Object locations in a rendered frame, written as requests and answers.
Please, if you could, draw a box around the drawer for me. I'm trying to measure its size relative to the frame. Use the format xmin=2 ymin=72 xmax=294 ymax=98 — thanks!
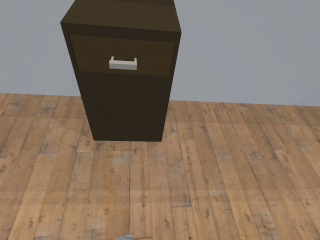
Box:
xmin=70 ymin=35 xmax=174 ymax=76

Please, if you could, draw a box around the cabinet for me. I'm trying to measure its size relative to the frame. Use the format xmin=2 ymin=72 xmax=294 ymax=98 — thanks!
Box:
xmin=60 ymin=0 xmax=182 ymax=142

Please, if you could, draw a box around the handle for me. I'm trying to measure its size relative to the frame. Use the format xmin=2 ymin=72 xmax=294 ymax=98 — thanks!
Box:
xmin=109 ymin=56 xmax=137 ymax=70

